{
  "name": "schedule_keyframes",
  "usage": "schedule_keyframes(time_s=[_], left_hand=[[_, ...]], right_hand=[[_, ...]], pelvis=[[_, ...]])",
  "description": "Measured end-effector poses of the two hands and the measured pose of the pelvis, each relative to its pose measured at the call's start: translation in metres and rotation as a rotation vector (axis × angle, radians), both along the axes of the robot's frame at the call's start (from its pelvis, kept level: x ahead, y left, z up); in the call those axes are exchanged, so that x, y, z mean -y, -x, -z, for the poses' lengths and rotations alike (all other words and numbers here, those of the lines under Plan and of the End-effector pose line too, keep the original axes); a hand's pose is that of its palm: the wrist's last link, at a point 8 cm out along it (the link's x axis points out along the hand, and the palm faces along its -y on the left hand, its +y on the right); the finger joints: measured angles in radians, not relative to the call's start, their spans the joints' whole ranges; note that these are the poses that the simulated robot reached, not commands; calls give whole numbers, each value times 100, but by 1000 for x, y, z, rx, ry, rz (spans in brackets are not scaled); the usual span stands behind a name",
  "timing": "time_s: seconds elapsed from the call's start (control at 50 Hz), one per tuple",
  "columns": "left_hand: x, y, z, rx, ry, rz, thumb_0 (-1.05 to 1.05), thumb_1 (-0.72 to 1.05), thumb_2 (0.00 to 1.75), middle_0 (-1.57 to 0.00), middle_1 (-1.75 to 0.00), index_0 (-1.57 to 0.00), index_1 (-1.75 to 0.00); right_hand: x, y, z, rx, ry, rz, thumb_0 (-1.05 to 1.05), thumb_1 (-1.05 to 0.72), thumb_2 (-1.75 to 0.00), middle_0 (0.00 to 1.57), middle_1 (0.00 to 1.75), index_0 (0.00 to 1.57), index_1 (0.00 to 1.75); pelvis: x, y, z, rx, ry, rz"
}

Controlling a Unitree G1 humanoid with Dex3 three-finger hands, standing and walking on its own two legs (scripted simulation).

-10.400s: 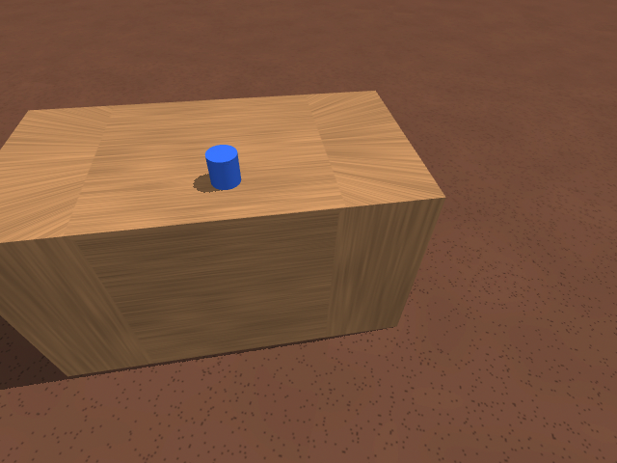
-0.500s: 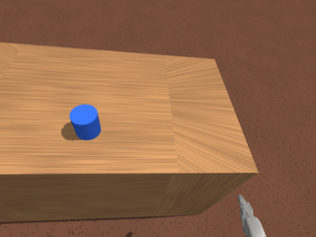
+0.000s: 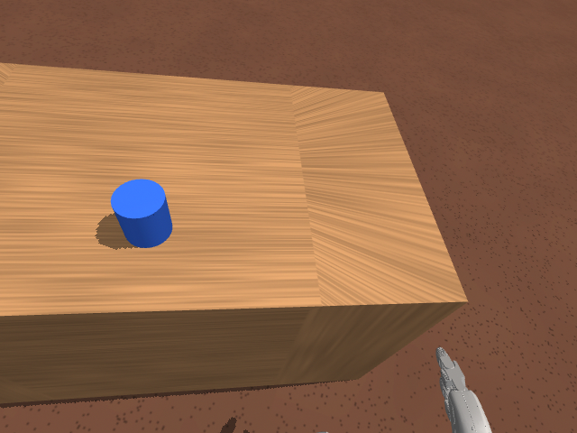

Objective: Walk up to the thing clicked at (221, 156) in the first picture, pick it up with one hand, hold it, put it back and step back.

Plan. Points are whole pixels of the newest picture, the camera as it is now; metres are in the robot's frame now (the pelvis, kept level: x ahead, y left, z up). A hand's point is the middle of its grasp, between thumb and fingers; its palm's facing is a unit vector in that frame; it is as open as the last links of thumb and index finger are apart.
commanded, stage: go down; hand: left
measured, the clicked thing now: (144, 214) +0.50 +0.19 -0.03
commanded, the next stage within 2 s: approach in 0.32 s
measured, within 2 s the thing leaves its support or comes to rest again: neither
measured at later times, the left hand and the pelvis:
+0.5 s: hand out of the picture +0.39 +0.39 +0.11, palm faces +0.22 -0.98 +0.00, open 17.6 cm; pelvis +0.00 +0.00 +0.00, yaw +0 degrees
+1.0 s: hand (96, 236) +0.45 +0.25 -0.01, palm faces +0.09 -0.99 +0.07, open 17.6 cm; pelvis -0.03 +0.00 -0.03, yaw -1 degrees
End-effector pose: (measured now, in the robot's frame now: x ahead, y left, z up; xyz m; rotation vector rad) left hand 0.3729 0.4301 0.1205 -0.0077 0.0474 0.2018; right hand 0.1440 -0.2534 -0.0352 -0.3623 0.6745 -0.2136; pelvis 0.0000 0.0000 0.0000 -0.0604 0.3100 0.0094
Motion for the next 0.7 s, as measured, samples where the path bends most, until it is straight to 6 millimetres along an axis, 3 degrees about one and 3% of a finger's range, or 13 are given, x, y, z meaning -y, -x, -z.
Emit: schedule_keyframes(time_s=[0.24,0.48,0.62,0.7], left_hand=[[3,6,0,-7,5,0,-2,-60,5,-7,-5,-6,-6],[-5,18,10,-9,4,-23,-2,-60,5,-7,-6,-6,-6],[6,13,16,-36,4,15,-2,-58,4,-7,-6,-6,-6],[20,6,30,-42,23,38,-2,-57,4,-7,-6,-5,-7]], right_hand=[[-3,-4,-4,12,-14,-6,0,51,-6,6,5,6,5],[-1,0,-3,-1,-2,-25,0,51,-6,5,5,5,5],[-8,0,-3,12,-10,-43,-1,53,-6,6,5,5,5],[-10,-2,-5,42,-9,-50,-1,53,-5,6,5,5,5]], pelvis=[[-3,-6,-3,16,0,1],[0,1,0,14,-2,-7],[-1,5,1,15,1,-9],[-2,8,5,7,0,-6]])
